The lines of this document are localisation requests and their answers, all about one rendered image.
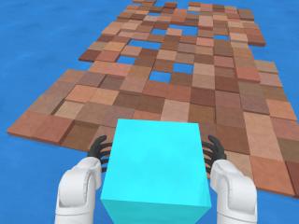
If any robot left forearm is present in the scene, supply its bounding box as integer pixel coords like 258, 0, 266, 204
54, 157, 102, 224

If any robot right forearm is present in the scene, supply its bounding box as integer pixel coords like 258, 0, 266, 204
210, 160, 258, 224

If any left robot hand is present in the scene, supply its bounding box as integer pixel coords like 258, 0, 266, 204
87, 135, 113, 173

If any right robot hand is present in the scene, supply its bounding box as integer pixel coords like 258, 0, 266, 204
201, 135, 227, 174

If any carton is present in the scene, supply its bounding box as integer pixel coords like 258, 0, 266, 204
100, 119, 212, 224

